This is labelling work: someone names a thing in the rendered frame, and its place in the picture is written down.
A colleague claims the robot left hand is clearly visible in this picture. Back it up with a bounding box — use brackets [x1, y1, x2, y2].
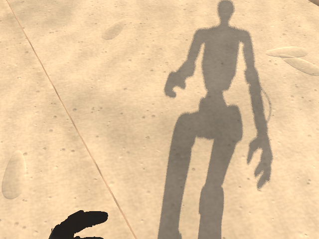
[49, 210, 109, 239]

